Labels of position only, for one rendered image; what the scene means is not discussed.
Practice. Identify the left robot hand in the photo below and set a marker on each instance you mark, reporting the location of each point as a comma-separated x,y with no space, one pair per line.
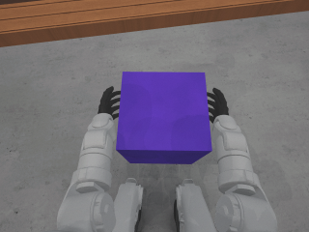
106,102

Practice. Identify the right robot hand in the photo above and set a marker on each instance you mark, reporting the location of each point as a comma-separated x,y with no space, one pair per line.
219,104

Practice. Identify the right robot forearm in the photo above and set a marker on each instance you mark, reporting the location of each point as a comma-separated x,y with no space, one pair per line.
236,173

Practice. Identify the carton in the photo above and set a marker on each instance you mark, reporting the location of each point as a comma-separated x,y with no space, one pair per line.
163,117

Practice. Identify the left robot forearm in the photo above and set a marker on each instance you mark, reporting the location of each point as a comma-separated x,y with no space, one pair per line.
93,169

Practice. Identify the right robot shin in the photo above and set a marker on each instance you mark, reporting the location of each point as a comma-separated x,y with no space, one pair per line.
181,218

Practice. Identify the right robot thigh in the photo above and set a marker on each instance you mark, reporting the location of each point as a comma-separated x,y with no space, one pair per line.
196,214

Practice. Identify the robot left upper arm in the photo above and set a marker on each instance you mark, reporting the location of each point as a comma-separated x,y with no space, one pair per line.
87,212

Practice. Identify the robot right upper arm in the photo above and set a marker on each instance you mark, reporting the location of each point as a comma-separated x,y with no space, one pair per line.
236,212

